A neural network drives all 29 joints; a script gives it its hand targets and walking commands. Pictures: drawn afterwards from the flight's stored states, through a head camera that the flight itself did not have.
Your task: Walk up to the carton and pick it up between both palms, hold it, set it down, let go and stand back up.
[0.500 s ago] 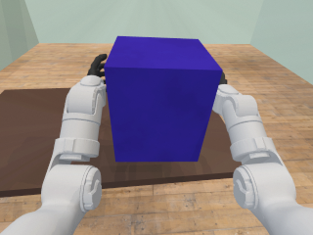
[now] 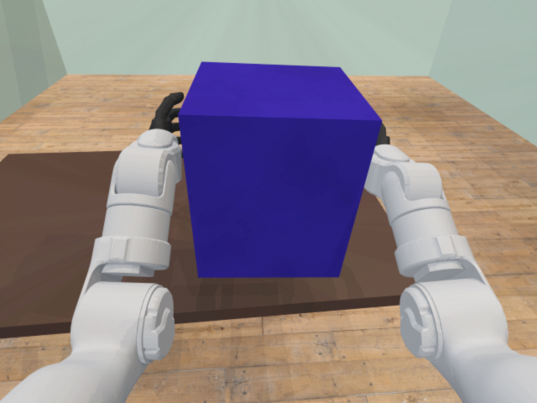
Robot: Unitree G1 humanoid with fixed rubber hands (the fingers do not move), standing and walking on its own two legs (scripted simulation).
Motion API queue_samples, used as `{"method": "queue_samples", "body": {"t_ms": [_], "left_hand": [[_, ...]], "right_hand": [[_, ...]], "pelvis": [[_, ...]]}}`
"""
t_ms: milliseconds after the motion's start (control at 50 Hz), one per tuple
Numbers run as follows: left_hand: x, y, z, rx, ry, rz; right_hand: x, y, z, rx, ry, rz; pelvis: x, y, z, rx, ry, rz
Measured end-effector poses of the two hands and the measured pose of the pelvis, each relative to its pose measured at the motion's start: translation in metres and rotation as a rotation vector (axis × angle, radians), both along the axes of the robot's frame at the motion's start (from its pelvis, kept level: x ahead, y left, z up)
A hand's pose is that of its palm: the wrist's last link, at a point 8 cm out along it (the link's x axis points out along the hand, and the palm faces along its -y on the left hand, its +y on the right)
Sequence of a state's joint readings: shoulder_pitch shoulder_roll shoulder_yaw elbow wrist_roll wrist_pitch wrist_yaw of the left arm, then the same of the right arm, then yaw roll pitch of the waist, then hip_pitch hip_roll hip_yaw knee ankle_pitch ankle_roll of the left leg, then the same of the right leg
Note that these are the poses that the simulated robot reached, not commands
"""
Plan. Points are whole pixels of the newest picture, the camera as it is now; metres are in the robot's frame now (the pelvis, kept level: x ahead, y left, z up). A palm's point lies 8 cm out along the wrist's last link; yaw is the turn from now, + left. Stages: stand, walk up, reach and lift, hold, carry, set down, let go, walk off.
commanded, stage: hold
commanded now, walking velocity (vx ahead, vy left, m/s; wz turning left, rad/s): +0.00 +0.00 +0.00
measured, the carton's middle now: (270, 170) +0.39 +0.01 +0.22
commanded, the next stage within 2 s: none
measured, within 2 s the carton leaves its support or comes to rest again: neither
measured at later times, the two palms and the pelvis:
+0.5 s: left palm (162, 143) +0.37 +0.16 +0.27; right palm (374, 157) +0.38 -0.14 +0.24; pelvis +0.00 +0.00 +0.00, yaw +0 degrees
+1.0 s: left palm (162, 143) +0.37 +0.16 +0.27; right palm (374, 157) +0.38 -0.14 +0.24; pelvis +0.00 +0.00 +0.00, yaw +0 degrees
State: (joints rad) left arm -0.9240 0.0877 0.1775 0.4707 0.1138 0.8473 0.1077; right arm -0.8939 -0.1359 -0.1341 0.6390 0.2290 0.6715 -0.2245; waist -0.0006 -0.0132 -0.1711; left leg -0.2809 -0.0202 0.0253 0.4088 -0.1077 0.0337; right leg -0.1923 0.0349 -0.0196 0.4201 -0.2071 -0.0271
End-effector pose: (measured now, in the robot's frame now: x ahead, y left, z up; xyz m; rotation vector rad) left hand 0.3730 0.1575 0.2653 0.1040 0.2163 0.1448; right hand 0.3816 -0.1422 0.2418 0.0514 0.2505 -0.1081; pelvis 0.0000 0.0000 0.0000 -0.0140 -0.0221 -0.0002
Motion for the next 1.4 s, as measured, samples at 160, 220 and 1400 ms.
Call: {"method": "queue_samples", "body": {"t_ms": [160, 220, 1400], "left_hand": [[-0.0011, 0.0000, 0.0014, 0.000, -0.005, -0.001], [-0.0014, 0.0001, 0.0015, -0.001, -0.006, -0.001], [-0.0013, 0.0006, 0.0012, 0.000, -0.002, 0.003]], "right_hand": [[-0.0013, 0.0000, 0.0011, 0.000, -0.005, -0.001], [-0.0016, 0.0002, 0.0012, 0.000, -0.005, -0.001], [-0.0009, 0.0007, 0.0008, 0.001, 0.000, 0.003]], "pelvis": [[-0.0007, 0.0002, 0.0000, 0.000, -0.001, 0.000], [-0.0009, 0.0003, -0.0001, 0.000, -0.001, 0.000], [-0.0008, 0.0004, -0.0001, 0.000, -0.001, 0.000]]}}
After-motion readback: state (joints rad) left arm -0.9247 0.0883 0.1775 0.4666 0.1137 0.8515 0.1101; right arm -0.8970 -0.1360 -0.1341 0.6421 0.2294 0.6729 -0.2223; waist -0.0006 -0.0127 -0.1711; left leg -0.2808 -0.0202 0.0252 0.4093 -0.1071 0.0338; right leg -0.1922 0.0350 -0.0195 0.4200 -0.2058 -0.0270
